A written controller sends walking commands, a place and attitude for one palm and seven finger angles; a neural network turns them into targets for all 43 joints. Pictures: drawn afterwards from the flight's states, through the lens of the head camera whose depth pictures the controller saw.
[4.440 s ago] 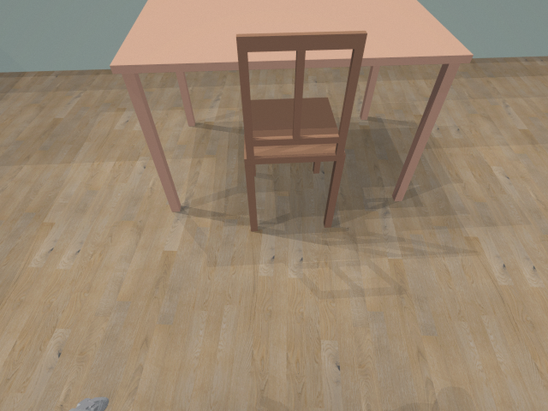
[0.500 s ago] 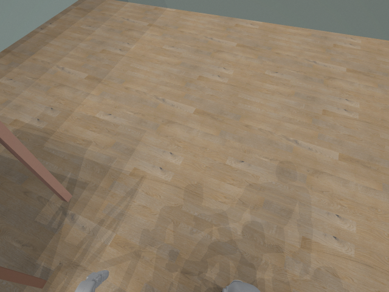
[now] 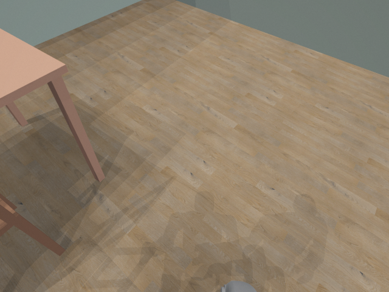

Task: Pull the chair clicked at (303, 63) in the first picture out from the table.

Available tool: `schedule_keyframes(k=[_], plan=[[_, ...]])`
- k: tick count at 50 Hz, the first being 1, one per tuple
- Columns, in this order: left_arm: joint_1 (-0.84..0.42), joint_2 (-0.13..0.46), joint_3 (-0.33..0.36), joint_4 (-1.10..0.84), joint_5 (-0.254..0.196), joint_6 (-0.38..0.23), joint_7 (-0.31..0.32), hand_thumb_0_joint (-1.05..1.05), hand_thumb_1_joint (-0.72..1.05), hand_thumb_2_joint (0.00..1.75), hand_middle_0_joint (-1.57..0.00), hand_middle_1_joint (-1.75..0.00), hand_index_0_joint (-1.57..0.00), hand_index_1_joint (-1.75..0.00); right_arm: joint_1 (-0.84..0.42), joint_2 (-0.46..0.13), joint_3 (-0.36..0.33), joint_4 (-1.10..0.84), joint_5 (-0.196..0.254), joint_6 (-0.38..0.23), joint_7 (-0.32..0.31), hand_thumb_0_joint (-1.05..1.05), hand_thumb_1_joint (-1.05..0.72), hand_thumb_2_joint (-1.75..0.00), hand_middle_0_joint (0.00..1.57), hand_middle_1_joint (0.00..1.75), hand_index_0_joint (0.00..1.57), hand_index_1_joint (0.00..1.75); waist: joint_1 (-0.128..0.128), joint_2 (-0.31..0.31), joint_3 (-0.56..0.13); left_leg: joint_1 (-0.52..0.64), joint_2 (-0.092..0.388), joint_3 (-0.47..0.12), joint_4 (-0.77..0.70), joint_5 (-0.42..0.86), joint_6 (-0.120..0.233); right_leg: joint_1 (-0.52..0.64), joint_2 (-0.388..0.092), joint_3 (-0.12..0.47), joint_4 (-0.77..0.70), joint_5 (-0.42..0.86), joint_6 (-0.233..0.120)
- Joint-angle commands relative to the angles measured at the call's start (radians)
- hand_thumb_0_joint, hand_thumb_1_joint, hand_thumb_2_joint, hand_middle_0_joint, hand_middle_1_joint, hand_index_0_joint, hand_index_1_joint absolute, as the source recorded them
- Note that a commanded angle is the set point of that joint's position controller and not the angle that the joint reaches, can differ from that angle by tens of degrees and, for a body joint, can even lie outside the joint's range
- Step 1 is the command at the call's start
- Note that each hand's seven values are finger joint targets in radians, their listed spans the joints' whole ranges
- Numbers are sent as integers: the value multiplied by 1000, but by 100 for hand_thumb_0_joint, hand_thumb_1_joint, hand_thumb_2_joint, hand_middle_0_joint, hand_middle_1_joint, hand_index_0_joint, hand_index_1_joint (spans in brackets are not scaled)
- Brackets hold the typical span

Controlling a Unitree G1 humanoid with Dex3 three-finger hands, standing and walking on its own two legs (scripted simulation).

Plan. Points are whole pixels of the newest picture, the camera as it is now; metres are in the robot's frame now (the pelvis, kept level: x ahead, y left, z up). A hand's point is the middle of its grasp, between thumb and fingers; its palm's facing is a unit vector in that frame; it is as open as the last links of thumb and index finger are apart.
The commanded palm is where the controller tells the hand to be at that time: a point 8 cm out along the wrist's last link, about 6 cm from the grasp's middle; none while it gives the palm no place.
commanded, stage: turn to face it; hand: left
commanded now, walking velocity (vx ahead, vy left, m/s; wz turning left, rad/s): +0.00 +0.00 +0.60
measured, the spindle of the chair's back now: out of the picture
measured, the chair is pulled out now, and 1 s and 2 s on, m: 0.00 0.00 0.00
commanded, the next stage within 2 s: take the last steps up to it in 1.50 s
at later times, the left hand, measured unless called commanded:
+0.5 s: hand out of the picture -0.03 +0.14 -0.15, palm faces +0.36 -0.89 -0.29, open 7.4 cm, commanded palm none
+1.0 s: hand out of the picture -0.15 +0.19 -0.16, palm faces +0.64 -0.72 -0.27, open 7.4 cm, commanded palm none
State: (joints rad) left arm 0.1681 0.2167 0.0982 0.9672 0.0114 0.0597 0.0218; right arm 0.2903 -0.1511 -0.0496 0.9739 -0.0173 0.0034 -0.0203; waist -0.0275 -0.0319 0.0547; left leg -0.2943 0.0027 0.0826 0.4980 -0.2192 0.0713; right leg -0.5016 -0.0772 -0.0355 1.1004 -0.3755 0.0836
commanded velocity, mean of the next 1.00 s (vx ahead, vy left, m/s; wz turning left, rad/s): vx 0.00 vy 0.00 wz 0.60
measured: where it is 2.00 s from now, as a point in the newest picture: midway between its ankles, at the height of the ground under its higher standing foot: outside the picture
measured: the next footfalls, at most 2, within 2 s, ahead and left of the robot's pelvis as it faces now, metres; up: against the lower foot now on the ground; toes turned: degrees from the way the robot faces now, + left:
right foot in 0.32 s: +0.06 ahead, -0.17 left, +0.00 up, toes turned +11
left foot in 0.72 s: -0.09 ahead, +0.07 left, +0.00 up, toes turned +34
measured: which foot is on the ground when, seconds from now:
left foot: down 0.00-0.30, up 0.32-0.70, down 0.72-1.00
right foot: up 0.00-0.30, down 0.32-0.72, up 0.74-1.00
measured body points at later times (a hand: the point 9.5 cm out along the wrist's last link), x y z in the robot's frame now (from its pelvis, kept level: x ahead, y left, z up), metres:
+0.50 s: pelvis -0.03 -0.07 +0.00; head -0.01 -0.09 +0.45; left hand -0.05 +0.19 -0.12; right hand +0.14 -0.31 -0.14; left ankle -0.07 +0.06 -0.65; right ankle +0.02 -0.18 -0.74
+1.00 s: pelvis -0.07 -0.04 +0.00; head -0.05 -0.01 +0.45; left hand -0.18 +0.23 -0.14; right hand +0.15 -0.19 -0.13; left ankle -0.13 +0.05 -0.74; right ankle +0.02 -0.17 -0.68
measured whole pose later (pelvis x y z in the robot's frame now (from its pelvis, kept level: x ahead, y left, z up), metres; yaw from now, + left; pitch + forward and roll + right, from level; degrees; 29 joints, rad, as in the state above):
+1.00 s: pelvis -0.07 -0.04 +0.00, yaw +38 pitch +0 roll -1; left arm 0.19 0.27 0.08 0.91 0.01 0.06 0.02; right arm 0.18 -0.21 -0.04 0.91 -0.01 0.04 0.00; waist 0.01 -0.02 0.08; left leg -0.24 -0.04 -0.05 0.47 -0.23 0.04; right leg -0.46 -0.08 -0.01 0.99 -0.40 0.10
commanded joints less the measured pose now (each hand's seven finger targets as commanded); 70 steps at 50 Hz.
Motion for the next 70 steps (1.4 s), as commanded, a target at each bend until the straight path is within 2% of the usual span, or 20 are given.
schedule_keyframes(k=[1, 8, 13, 14, 15, 16, 21, 28, 34, 35, 36, 37, 43, 50, 56, 57, 58, 59, 63, 70], plan=[[-39, 51, 5, -94, -1, -31, -2, 0, 90, 90, -20, -30, -20, -30, 58, -208, -58, -46, -2, -13, -7, 0, -90, -90, 20, 30, 20, 30, -16, 136, -128, 241, 250, -323, -168, 392, 96, -78, -2, 34, -70, -12, 12], [-24, 79, 1, -113, -3, -26, 1, 0, 90, 90, -20, -30, -20, -30, -18, -260, -76, -77, -6, 12, 7, 0, -90, -90, 20, 30, 20, 30, -11, 195, -91, 121, 228, -432, -185, 157, 102, 37, 30, 42, -254, -43, -1], [119, 105, 4, -98, -7, -39, 6, 0, 90, 90, -20, -30, -20, -30, -124, -281, -87, -126, -3, 29, 19, 0, -90, -90, 20, 30, 20, 30, 52, 186, -98, -79, 149, -458, -129, 17, 47, 327, 68, 15, -573, 75, -29], [164, 137, 13, -95, -2, -46, 10, 0, 90, 90, -20, -30, -20, -30, -132, -248, -83, -139, 3, 33, 23, 0, -90, -90, 20, 30, 20, 30, 73, 121, -99, -195, 96, -420, -55, -79, 0, 455, 9, 58, -733, 89, -50], [172, 234, 31, -113, 17, -57, 19, 0, 90, 90, -20, -30, -20, -30, -113, -171, -72, -159, 11, 35, 26, 0, -90, -90, 20, 30, 20, 30, 80, -181, -90, -373, -45, -244, 217, -252, -88, 524, -263, 367, -918, -105, -142], [111, 277, 21, -145, 13, -48, 16, 0, 90, 90, -20, -30, -20, -30, -126, -185, -73, -182, -4, 31, 27, 0, -90, -90, 20, 30, 20, 30, 68, -249, -47, -372, -67, -159, 454, -344, -112, 347, -426, 462, -952, -130, -222], [-11, 158, -8, -173, 12, -68, 11, 0, 90, 90, -20, -30, -20, -30, -102, -188, -70, -132, -7, 53, 54, 0, -90, -90, 20, 30, 20, 30, -4, -131, 19, -275, 18, -98, 709, -144, -132, 216, -228, 99, -827, 165, -180], [136, 217, 4, -127, 21, -61, 8, 0, 90, 90, -20, -30, -20, -30, -252, -167, -49, -172, 4, 49, 59, 0, -90, -90, 20, 30, 20, 30, 88, -183, -29, -198, 21, -21, 415, -244, -144, 368, -287, 42, -774, 334, -209], [130, 232, 19, -114, 13, -47, 1, 0, 90, 90, -20, -30, -20, -30, -148, -182, -41, -150, 8, 23, 49, 0, -90, -90, 20, 30, 20, 30, 45, -172, -134, 64, -1, 30, -11, -74, -113, 364, -273, -78, -565, 485, -127], [131, 207, 17, -122, 3, -42, -2, 0, 90, 90, -20, -30, -20, -30, -88, -238, -55, -133, 6, 12, 47, 0, -90, -90, 20, 30, 20, 30, 9, -53, -177, 233, 64, -50, -126, 64, -89, 247, -243, -121, -414, 382, -73], [113, 139, 6, -165, -2, -39, -11, 0, 90, 90, -20, -30, -20, -30, -43, -356, -85, -134, -1, 5, 41, 0, -90, -90, 20, 30, 20, 30, -23, 282, -176, 387, 341, -402, -148, 415, 28, -66, -106, -159, -198, -92, 13], [34, 129, -8, -199, 8, -35, -8, 0, 90, 90, -20, -30, -20, -30, 28, -402, -96, -111, 4, 13, 37, 0, -90, -90, 20, 30, 20, 30, -64, 293, -166, 354, 438, -446, -127, 614, 130, -143, -74, -74, -51, -269, 12], [49, 141, 2, -121, 1, -27, -13, 0, 90, 90, -20, -30, -20, -30, -139, -275, -53, -141, 1, 5, 13, 0, -90, -90, 20, 30, 20, 30, 27, 184, -71, 124, 206, -274, -156, 386, 68, -33, -41, 24, 24, 2, 13], [-27, 119, -6, -163, -4, -29, -3, 0, 90, 90, -20, -30, -20, -30, -69, -285, -66, -117, -6, 15, 12, 0, -90, -90, 20, 30, 20, 30, -7, 162, -85, 167, 210, -442, -155, 283, 112, 11, 14, 44, -205, -54, 8], [68, 122, -6, -156, -13, -50, 8, 0, 90, 90, -20, -30, -20, -30, -107, -271, -71, -132, 1, 25, 14, 0, -90, -90, 20, 30, 20, 30, 45, 178, -131, 40, 138, -478, -34, 354, 60, 316, 66, 28, -591, 97, -19], [106, 154, 1, -150, -8, -60, 14, 0, 90, 90, -20, -30, -20, -30, -103, -237, -68, -135, 9, 23, 17, 0, -90, -90, 20, 30, 20, 30, 64, 92, -144, -66, 92, -451, 37, 227, 12, 458, 4, 82, -740, 174, -32], [122, 249, 18, -154, 9, -72, 23, 0, 90, 90, -20, -30, -20, -30, -77, -168, -57, -151, 19, 22, 24, 0, -90, -90, 20, 30, 20, 30, 66, -196, -150, -269, -46, -266, 246, -122, -77, 601, -262, 341, -843, 246, -113], [111, 281, 14, -168, 9, -64, 17, 0, 90, 90, -20, -30, -20, -30, -81, -183, -63, -167, 4, 23, 22, 0, -90, -90, 20, 30, 20, 30, 61, -215, -118, -302, -81, -181, 458, -379, -106, 474, -423, 411, -831, 321, -219], [-26, 152, -12, -190, 2, -71, 14, 0, 90, 90, -20, -30, -20, -30, -59, -186, -66, -101, -5, 51, 43, 0, -90, -90, 20, 30, 20, 30, -7, -131, -8, -273, 1, -158, 725, -171, -121, 296, -228, 142, -807, 318, -196], [118, 189, -4, -127, 16, -71, 10, 0, 90, 90, -20, -30, -20, -30, -170, -151, -40, -111, 2, 50, 43, 0, -90, -90, 20, 30, 20, 30, 66, -154, -32, -202, 7, -66, 479, -222, -142, 397, -234, 62, -756, 515, -221]])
